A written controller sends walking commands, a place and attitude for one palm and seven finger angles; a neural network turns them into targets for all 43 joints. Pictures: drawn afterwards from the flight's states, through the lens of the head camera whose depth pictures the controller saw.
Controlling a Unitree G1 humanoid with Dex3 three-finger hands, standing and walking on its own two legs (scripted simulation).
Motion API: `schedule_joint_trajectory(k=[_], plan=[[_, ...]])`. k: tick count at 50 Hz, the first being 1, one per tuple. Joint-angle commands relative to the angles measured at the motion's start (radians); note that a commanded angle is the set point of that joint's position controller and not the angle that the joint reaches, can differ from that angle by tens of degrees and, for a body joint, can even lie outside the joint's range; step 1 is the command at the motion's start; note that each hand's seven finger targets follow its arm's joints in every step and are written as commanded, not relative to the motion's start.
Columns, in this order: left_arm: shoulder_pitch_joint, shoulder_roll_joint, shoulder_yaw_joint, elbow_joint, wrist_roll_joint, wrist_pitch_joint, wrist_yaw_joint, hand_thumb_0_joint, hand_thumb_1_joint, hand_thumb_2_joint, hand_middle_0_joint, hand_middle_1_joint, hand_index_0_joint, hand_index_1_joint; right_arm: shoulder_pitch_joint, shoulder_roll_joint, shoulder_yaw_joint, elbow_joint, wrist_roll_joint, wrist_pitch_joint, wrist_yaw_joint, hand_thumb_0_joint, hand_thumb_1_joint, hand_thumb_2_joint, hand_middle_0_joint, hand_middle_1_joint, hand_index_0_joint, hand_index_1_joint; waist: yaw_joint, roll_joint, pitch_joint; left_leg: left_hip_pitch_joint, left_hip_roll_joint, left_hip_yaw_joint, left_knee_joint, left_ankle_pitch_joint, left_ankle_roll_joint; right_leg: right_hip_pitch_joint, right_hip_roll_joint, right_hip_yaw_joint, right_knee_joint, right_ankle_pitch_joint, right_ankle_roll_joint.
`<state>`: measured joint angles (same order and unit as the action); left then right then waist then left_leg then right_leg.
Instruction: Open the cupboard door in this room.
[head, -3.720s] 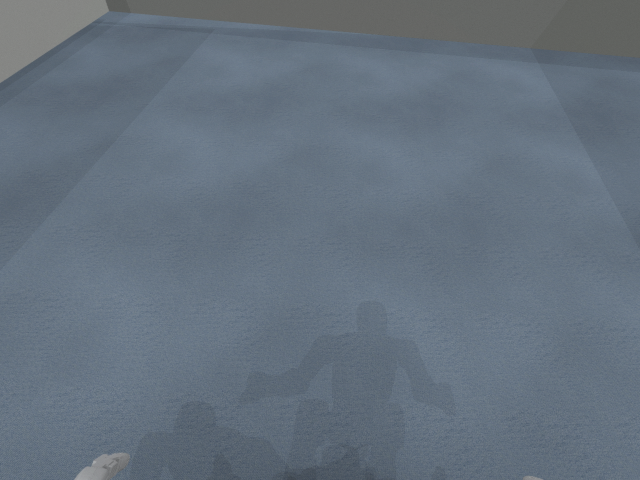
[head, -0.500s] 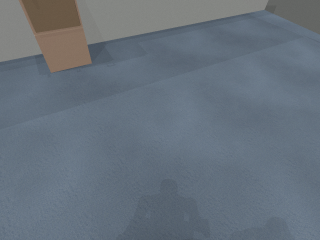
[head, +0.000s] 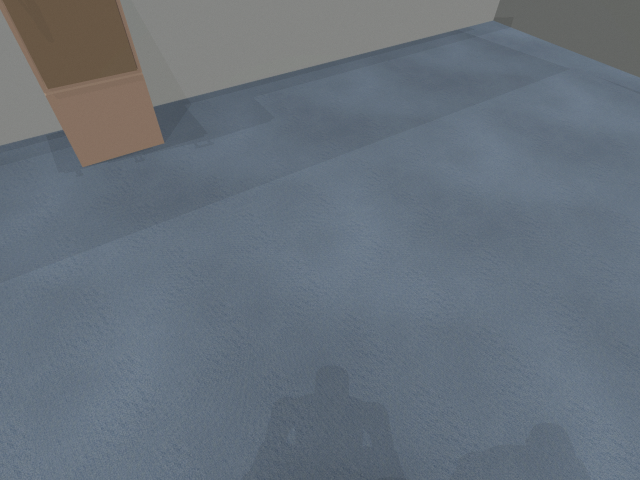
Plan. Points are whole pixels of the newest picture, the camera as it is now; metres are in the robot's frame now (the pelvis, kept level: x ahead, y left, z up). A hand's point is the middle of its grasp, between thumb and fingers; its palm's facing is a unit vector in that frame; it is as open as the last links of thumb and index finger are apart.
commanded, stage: stand and wait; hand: left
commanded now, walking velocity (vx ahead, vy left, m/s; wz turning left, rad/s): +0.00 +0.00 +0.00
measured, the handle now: out of the picture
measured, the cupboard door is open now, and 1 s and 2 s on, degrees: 0 0 0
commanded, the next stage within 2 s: turn or walk to find it in 0.20 s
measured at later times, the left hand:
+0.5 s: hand out of the picture -0.01 +0.16 -0.19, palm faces +0.11 -0.98 -0.19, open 7.4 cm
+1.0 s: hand out of the picture -0.01 +0.17 -0.18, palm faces +0.19 -0.96 -0.22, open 7.4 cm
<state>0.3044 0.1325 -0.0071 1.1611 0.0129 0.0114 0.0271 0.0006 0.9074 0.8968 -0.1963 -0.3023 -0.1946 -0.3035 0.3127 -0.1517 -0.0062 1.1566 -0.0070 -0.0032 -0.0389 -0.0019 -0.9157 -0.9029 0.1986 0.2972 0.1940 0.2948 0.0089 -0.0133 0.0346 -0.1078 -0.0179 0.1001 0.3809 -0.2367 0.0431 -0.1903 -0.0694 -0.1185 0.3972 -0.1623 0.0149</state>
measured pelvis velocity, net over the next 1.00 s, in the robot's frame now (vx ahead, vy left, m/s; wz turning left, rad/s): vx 0.00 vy -0.01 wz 0.16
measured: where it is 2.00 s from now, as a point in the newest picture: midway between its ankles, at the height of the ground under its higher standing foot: outside the picture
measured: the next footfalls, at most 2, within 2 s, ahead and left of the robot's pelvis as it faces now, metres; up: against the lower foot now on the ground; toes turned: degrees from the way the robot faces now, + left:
none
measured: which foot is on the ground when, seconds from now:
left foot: down 0.00-1.00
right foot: down 0.00-1.00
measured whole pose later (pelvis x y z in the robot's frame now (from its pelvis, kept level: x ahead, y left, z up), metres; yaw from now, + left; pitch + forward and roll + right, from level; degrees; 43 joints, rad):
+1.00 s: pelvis +0.00 -0.01 -0.01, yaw +9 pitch -1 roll +0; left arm 0.24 0.16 0.01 1.09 0.01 0.00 0.04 0.00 0.91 0.90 -0.20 -0.30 -0.19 -0.30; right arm 0.23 -0.17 -0.03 1.09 -0.01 0.01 -0.03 0.01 -0.93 -0.90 0.20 0.30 0.20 0.30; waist 0.00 0.01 0.03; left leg -0.21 -0.04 0.00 0.51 -0.27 0.03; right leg -0.20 -0.07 -0.09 0.51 -0.29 0.02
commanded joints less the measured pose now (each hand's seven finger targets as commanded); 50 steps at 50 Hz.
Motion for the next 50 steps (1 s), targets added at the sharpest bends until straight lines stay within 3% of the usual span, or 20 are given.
schedule_joint_trajectory(k=[1,10,15,21,24,27,28,30,32,33,34,35,36,39,42,44,46,47,48,50], plan=[[0.068,0.074,0.015,-0.018,-0.001,-0.016,0.011,0.0,0.9,0.9,-0.2,-0.3,-0.2,-0.3,0.054,-0.072,-0.007,-0.026,-0.003,-0.022,-0.001,0.0,-0.9,-0.9,0.2,0.3,0.2,0.3,0.009,0.016,0.036,-0.112,0.144,-0.133,-0.12,0.068,-0.005,0.053,-0.066,0.084,-0.048,0.037,-0.014],[0.07,0.058,0.014,-0.015,-0.003,-0.015,0.017,0.0,0.9,0.9,-0.2,-0.3,-0.2,-0.3,0.115,-0.043,-0.007,0.005,-0.002,-0.02,-0.002,0.0,-0.9,-0.9,0.2,0.3,0.2,0.3,0.008,0.01,0.078,-0.143,0.143,-0.127,-0.123,0.024,-0.005,0.034,-0.059,0.088,-0.041,0.01,-0.018],[0.059,0.071,0.029,-0.039,-0.001,-0.008,0.022,0.0,0.9,0.9,-0.2,-0.3,-0.2,-0.3,0.102,-0.047,-0.017,-0.012,-0.003,-0.006,0.004,0.0,-0.9,-0.9,0.2,0.3,0.2,0.3,0.009,0.023,0.098,-0.212,0.142,-0.151,-0.09,0.008,0.001,0.017,-0.064,0.064,0.005,-0.037,-0.011],[0.046,0.083,0.053,-0.086,0.006,-0.004,0.024,0.0,0.9,0.9,-0.2,-0.3,-0.2,-0.3,0.066,-0.07,-0.04,-0.064,-0.006,0.01,0.011,0.0,-0.9,-0.9,0.2,0.3,0.2,0.3,0.007,0.036,0.066,-0.263,0.151,-0.2,-0.033,0.023,0.02,-0.014,-0.073,0.044,0.064,-0.077,-0.005],[0.041,0.109,0.065,-0.107,0.009,-0.006,0.025,0.0,0.9,0.9,-0.2,-0.3,-0.2,-0.3,0.054,-0.065,-0.046,-0.095,-0.007,0.018,0.017,0.0,-0.9,-0.9,0.2,0.3,0.2,0.3,0.002,-0.035,0.045,-0.299,0.104,-0.163,0.06,0.0,0.006,-0.015,-0.131,0.083,0.027,-0.123,-0.029],[0.045,0.148,0.077,-0.127,0.011,-0.009,0.025,0.0,0.9,0.9,-0.2,-0.3,-0.2,-0.3,0.054,-0.04,-0.049,-0.114,-0.011,0.024,0.02,0.0,-0.9,-0.9,0.2,0.3,0.2,0.3,-0.001,-0.154,-0.033,-0.257,0.047,-0.072,0.241,-0.037,-0.025,-0.022,-0.261,0.179,-0.068,-0.155,-0.107],[0.037,0.15,0.076,-0.132,0.011,-0.009,0.024,0.0,0.9,0.9,-0.2,-0.3,-0.2,-0.3,0.043,-0.038,-0.05,-0.119,-0.013,0.028,0.02,0.0,-0.9,-0.9,0.2,0.3,0.2,0.3,0.001,-0.162,-0.032,-0.237,0.046,-0.063,0.296,-0.099,-0.031,-0.056,-0.286,0.19,-0.096,-0.161,-0.13],[-0.001,0.146,0.073,-0.141,0.015,-0.008,0.026,0.0,0.9,0.9,-0.2,-0.3,-0.2,-0.3,0.044,-0.031,-0.05,-0.121,-0.014,0.032,0.021,0.0,-0.9,-0.9,0.2,0.3,0.2,0.3,-0.015,-0.132,-0.025,-0.196,0.062,-0.068,0.314,-0.133,-0.032,-0.111,-0.284,0.164,-0.093,-0.162,-0.137],[-0.033,0.14,0.07,-0.145,0.013,-0.006,0.022,0.0,0.9,0.9,-0.2,-0.3,-0.2,-0.3,0.062,-0.032,-0.044,-0.107,-0.013,0.023,0.024,0.0,-0.9,-0.9,0.2,0.3,0.2,0.3,-0.034,-0.041,-0.017,-0.115,0.096,-0.091,0.166,-0.007,-0.029,-0.17,-0.22,0.076,-0.017,-0.174,-0.084],[-0.028,0.115,0.066,-0.146,0.009,-0.003,0.018,0.0,0.9,0.9,-0.2,-0.3,-0.2,-0.3,0.061,-0.053,-0.041,-0.108,-0.015,0.012,0.023,0.0,-0.9,-0.9,0.2,0.3,0.2,0.3,-0.03,0.053,-0.009,-0.117,0.14,-0.178,0.073,0.058,-0.01,-0.18,-0.137,0.02,0.063,-0.174,-0.041],[-0.035,0.084,0.056,-0.149,0.004,0.002,0.015,0.0,0.9,0.9,-0.2,-0.3,-0.2,-0.3,0.053,-0.091,-0.043,-0.109,-0.017,0.002,0.018,0.0,-0.9,-0.9,0.2,0.3,0.2,0.3,-0.025,0.195,0.005,-0.164,0.211,-0.307,-0.04,0.069,0.026,-0.159,-0.053,-0.024,0.159,-0.16,0.003],[-0.041,0.075,0.048,-0.143,0.005,0.004,0.015,0.0,0.9,0.9,-0.2,-0.3,-0.2,-0.3,0.022,-0.118,-0.045,-0.112,-0.017,-0.005,0.008,0.0,-0.9,-0.9,0.2,0.3,0.2,0.3,-0.017,0.262,0.032,-0.178,0.262,-0.4,-0.12,0.121,0.062,-0.143,-0.013,-0.018,0.238,-0.179,0.015],[-0.032,0.077,0.045,-0.133,0.008,0.005,0.015,0.0,0.9,0.9,-0.2,-0.3,-0.2,-0.3,0.0,-0.123,-0.043,-0.11,-0.015,-0.011,-0.001,0.0,-0.9,-0.9,0.2,0.3,0.2,0.3,-0.011,0.262,0.033,-0.155,0.275,-0.402,-0.132,0.205,0.091,-0.149,-0.015,0.022,0.301,-0.244,0.011],[-0.002,0.069,0.036,-0.102,0.005,0.002,0.011,0.0,0.9,0.9,-0.2,-0.3,-0.2,-0.3,-0.013,-0.117,-0.036,-0.105,-0.012,-0.023,-0.013,0.0,-0.9,-0.9,0.2,0.3,0.2,0.3,0.003,0.173,-0.005,-0.06,0.268,-0.337,-0.066,0.457,0.122,-0.151,-0.018,0.07,0.3,-0.276,0.009],[0.025,0.069,0.034,-0.087,0.001,-0.005,0.01,0.0,0.9,0.9,-0.2,-0.3,-0.2,-0.3,-0.024,-0.132,-0.039,-0.102,-0.009,-0.017,-0.012,0.0,-0.9,-0.9,0.2,0.3,0.2,0.3,0.013,0.12,-0.025,-0.032,0.214,-0.282,-0.005,0.514,0.087,-0.072,-0.008,0.059,0.116,-0.139,0.022],[0.035,0.102,0.042,-0.081,0.003,-0.014,0.014,0.0,0.9,0.9,-0.2,-0.3,-0.2,-0.3,-0.025,-0.128,-0.044,-0.104,-0.001,-0.012,-0.005,0.0,-0.9,-0.9,0.2,0.3,0.2,0.3,0.013,0.057,-0.025,-0.108,0.171,-0.253,0.042,0.431,0.039,0.034,-0.036,0.082,0.022,0.048,0.016],[0.036,0.139,0.044,-0.087,0.005,-0.02,0.02,0.0,0.9,0.9,-0.2,-0.3,-0.2,-0.3,-0.025,-0.104,-0.04,-0.114,0.002,-0.012,0.005,0.0,-0.9,-0.9,0.2,0.3,0.2,0.3,0.002,-0.021,-0.045,-0.166,0.107,-0.192,0.074,0.28,-0.005,0.088,-0.125,0.142,0.035,0.204,-0.017],[0.026,0.144,0.042,-0.089,0.004,-0.02,0.019,0.0,0.9,0.9,-0.2,-0.3,-0.2,-0.3,-0.029,-0.095,-0.039,-0.113,0.002,-0.008,0.009,0.0,-0.9,-0.9,0.2,0.3,0.2,0.3,-0.003,-0.021,-0.032,-0.154,0.09,-0.177,0.067,0.214,-0.015,0.057,-0.145,0.146,0.029,0.179,-0.03],[0.011,0.15,0.044,-0.091,0.002,-0.023,0.016,0.0,0.9,0.9,-0.2,-0.3,-0.2,-0.3,-0.03,-0.093,-0.038,-0.109,-0.002,0.002,0.009,0.0,-0.9,-0.9,0.2,0.3,0.2,0.3,-0.008,-0.125,-0.028,-0.137,0.077,-0.154,0.085,0.154,-0.028,0.024,-0.147,0.168,-0.001,0.127,-0.043],[-0.014,0.143,0.037,-0.094,0.0,-0.022,0.014,0.0,0.9,0.9,-0.2,-0.3,-0.2,-0.3,-0.021,-0.086,-0.034,-0.097,-0.005,0.005,0.011,0.0,-0.9,-0.9,0.2,0.3,0.2,0.3,-0.018,-0.131,-0.005,-0.1,0.071,-0.146,0.072,0.129,-0.031,-0.03,-0.149,0.164,-0.028,0.059,-0.055]])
